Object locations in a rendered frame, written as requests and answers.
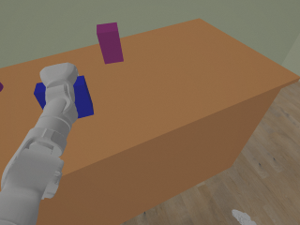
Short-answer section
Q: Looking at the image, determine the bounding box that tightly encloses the left robot forearm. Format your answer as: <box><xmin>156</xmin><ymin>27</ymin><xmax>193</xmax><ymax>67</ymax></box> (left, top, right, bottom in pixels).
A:
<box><xmin>1</xmin><ymin>79</ymin><xmax>79</xmax><ymax>190</ymax></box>

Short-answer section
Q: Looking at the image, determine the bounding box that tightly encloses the robot right hand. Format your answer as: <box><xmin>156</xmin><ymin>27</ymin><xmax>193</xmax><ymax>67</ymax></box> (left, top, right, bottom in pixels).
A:
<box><xmin>232</xmin><ymin>209</ymin><xmax>257</xmax><ymax>225</ymax></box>

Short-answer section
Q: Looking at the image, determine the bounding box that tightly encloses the sponge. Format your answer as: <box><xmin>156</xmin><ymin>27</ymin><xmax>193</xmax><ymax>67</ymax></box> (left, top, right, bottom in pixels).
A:
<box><xmin>34</xmin><ymin>75</ymin><xmax>94</xmax><ymax>119</ymax></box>

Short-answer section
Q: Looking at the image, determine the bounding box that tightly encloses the left robot upper arm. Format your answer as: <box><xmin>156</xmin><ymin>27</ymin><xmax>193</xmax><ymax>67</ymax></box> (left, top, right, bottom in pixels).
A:
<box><xmin>0</xmin><ymin>148</ymin><xmax>65</xmax><ymax>225</ymax></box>

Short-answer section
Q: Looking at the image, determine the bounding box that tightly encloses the robot left hand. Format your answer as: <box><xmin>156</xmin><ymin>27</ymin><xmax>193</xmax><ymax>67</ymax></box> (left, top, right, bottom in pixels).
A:
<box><xmin>39</xmin><ymin>62</ymin><xmax>80</xmax><ymax>110</ymax></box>

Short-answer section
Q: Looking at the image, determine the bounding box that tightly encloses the table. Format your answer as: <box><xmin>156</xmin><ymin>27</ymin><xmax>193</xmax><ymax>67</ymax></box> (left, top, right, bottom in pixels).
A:
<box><xmin>0</xmin><ymin>18</ymin><xmax>300</xmax><ymax>225</ymax></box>

